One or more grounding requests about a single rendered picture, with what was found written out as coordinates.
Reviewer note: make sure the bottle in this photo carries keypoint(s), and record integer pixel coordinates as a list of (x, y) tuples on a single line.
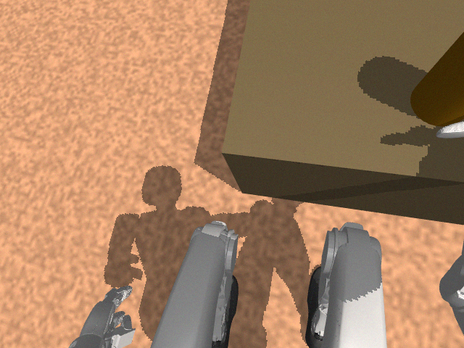
[(439, 98)]

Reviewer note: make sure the right robot foot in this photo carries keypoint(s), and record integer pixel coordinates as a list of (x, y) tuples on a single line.
[(313, 339)]

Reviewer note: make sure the right robot hand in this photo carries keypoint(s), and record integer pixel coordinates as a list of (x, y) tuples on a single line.
[(455, 130)]

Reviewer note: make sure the left robot arm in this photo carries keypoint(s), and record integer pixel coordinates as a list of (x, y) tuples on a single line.
[(88, 341)]

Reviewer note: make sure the right robot arm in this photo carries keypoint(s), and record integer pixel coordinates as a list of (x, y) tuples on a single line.
[(451, 288)]

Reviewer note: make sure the left robot foot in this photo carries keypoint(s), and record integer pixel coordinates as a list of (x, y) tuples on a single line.
[(230, 311)]

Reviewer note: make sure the left robot hand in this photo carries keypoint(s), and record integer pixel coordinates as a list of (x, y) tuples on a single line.
[(102, 320)]

